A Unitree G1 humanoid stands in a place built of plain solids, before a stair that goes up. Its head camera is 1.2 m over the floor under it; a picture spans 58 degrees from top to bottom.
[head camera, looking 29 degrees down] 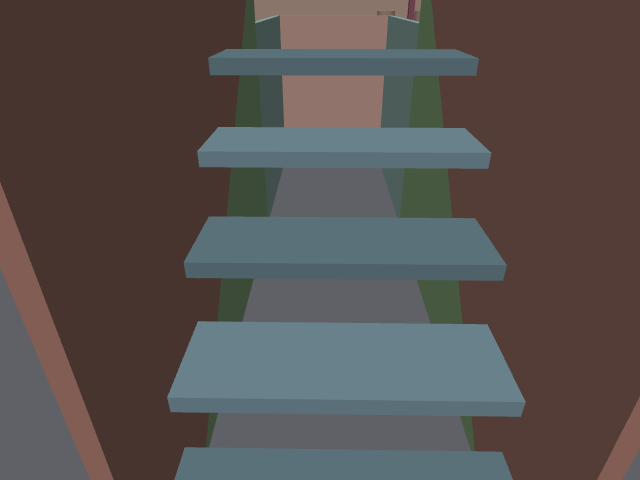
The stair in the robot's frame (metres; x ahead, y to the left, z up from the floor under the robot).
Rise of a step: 0.21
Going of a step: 0.24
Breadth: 0.88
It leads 1 degrees to the right of straight ahead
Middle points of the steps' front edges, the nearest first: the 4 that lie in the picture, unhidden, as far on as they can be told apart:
0.67 -0.06 0.42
0.91 -0.06 0.63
1.14 -0.06 0.84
1.38 -0.07 1.05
